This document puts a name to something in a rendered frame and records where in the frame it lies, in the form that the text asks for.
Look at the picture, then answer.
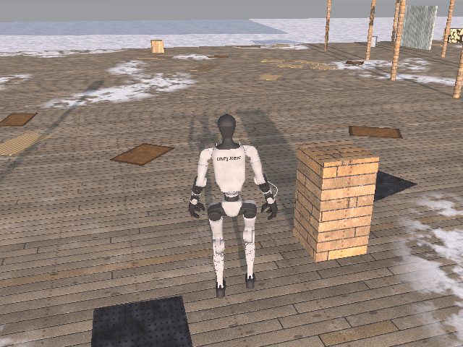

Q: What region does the right robot forearm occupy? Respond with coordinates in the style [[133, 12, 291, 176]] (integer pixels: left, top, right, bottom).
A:
[[258, 173, 275, 204]]

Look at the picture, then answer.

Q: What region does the robot right hand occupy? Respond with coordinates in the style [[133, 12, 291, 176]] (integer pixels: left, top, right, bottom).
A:
[[261, 201, 278, 220]]

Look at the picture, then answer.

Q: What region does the robot right shin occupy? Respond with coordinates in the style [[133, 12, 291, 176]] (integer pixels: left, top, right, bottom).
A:
[[245, 230, 255, 279]]

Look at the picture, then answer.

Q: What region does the robot right upper arm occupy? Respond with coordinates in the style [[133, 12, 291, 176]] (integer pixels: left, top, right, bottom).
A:
[[243, 145, 265, 185]]

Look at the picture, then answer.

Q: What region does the robot left upper arm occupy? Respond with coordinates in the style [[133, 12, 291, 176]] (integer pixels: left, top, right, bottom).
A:
[[195, 147, 213, 187]]

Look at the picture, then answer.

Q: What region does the left robot forearm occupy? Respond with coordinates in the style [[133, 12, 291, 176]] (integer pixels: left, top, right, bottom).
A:
[[190, 176, 203, 205]]

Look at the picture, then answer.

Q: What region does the robot left hand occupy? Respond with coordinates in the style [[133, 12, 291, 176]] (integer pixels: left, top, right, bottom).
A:
[[188, 202, 205, 218]]

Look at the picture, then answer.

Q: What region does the robot right foot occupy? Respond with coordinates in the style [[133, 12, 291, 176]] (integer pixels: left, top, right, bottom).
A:
[[245, 273, 255, 289]]

